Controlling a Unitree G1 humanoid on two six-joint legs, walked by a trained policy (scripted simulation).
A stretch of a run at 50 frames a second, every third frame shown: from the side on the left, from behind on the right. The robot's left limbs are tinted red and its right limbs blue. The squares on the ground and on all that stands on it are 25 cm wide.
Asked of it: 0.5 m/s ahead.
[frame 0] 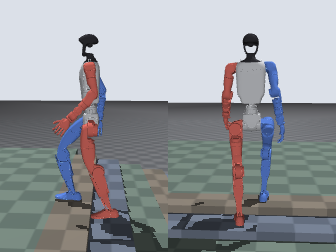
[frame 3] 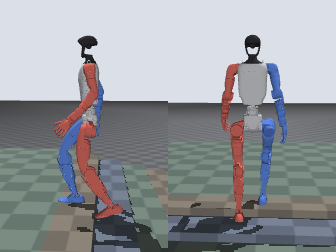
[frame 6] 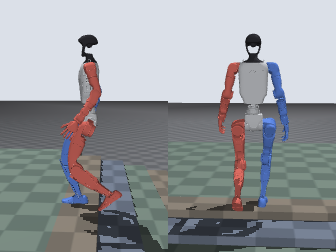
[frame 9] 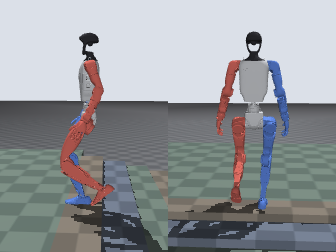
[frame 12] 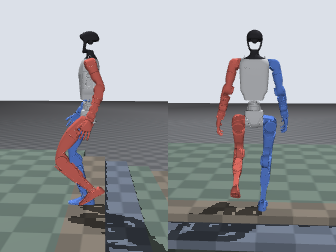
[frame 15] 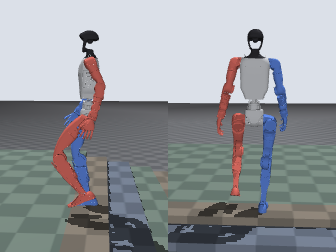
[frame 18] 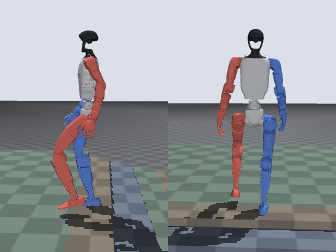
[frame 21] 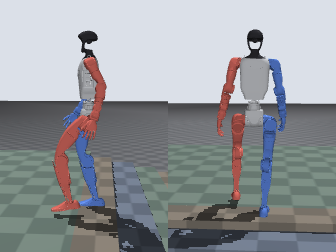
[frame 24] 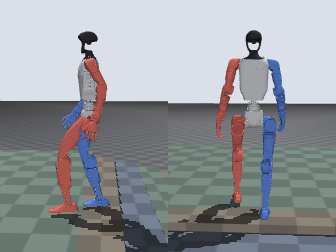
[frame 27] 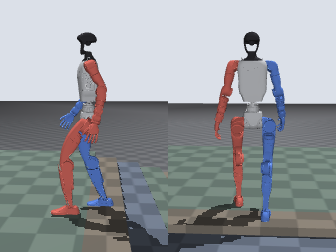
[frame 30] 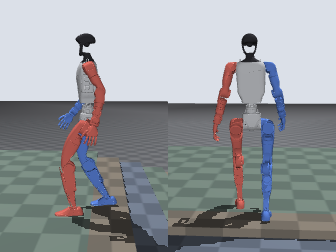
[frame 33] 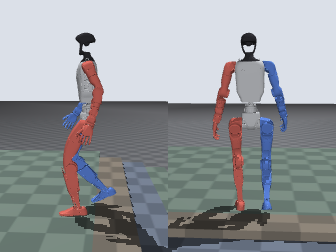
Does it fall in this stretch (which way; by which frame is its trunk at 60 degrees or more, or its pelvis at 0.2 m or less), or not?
no
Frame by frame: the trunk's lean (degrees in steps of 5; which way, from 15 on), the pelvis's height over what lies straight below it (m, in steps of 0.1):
0: 0, 0.7
3: 0, 0.7
6: 0, 0.7
9: 0, 0.7
12: 0, 0.8
15: 0, 0.8
18: 0, 0.8
21: 0, 0.8
24: 0, 0.8
27: 0, 0.8
30: 0, 0.8
33: 5, 0.8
